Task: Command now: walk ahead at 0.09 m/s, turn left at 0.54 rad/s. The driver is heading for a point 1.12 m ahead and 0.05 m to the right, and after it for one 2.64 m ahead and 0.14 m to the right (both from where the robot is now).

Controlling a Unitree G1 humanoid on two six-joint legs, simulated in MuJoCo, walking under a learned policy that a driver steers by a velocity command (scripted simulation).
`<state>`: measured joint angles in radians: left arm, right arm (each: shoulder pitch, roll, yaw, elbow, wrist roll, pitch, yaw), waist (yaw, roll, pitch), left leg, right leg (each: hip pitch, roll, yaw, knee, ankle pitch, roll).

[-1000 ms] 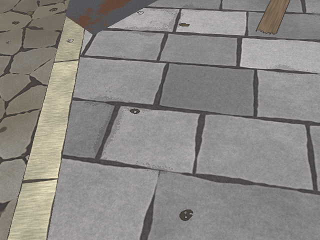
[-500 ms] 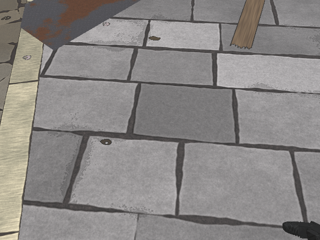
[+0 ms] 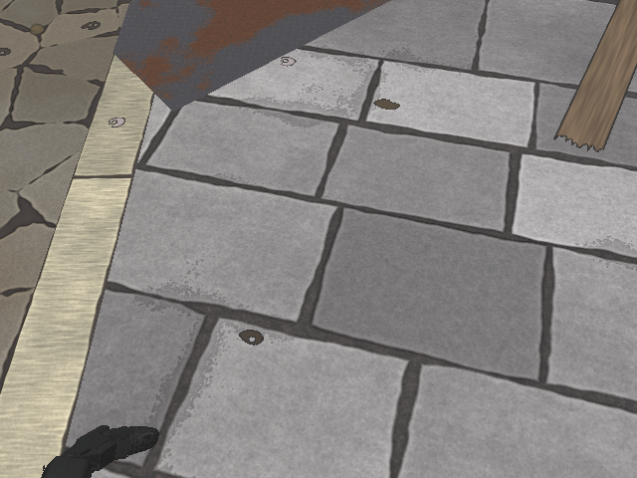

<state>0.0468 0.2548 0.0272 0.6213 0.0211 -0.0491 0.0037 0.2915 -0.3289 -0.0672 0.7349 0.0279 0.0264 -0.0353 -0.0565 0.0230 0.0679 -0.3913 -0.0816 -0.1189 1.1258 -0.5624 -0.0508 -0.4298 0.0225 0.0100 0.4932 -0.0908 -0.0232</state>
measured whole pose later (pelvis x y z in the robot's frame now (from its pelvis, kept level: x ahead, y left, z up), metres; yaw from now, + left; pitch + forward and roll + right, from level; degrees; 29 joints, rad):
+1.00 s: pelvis +0.06 -0.01 +0.02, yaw -9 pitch +1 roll +3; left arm 0.32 0.28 0.05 0.75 -0.01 -0.03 0.02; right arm 0.13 -0.34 -0.11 0.76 0.00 -0.03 -0.01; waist 0.02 0.03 0.02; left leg -0.53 0.03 -0.03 0.94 -0.23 -0.03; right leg -0.13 0.03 0.07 0.35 -0.23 -0.07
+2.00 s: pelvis +0.47 -0.07 +0.01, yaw +5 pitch +1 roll -1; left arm 0.10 0.26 0.04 0.69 0.02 -0.03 0.01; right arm 0.23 -0.34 -0.08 0.68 0.02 0.06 -0.04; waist -0.01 0.03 0.09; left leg -0.53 0.03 -0.03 1.05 -0.43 -0.09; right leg -0.33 -0.01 -0.09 0.42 -0.11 -0.03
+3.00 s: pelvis +0.71 -0.11 +0.02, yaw -8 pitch +1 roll +1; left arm 0.30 0.27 0.05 0.75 -0.01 -0.05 -0.02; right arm 0.18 -0.31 -0.07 0.74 0.00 -0.10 0.01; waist 0.02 0.04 0.03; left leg -0.59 0.10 -0.02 1.04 -0.22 -0.02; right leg -0.17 0.07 0.01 0.37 -0.22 -0.08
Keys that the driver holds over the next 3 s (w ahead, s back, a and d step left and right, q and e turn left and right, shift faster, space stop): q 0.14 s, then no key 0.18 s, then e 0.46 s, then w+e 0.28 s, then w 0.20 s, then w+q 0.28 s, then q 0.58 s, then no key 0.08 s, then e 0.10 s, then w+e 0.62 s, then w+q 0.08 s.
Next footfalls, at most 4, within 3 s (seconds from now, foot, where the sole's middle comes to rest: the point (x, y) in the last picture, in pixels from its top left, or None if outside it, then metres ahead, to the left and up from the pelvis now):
0.32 left None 0.07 0.14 -0.77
0.80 right None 0.05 -0.09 -0.77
1.32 left None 0.35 0.08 -0.77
1.76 right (410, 398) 0.59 -0.17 -0.77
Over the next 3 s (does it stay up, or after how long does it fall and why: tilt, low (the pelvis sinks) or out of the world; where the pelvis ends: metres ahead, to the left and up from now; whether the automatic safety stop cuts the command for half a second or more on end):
stays up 0.71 -0.11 0.02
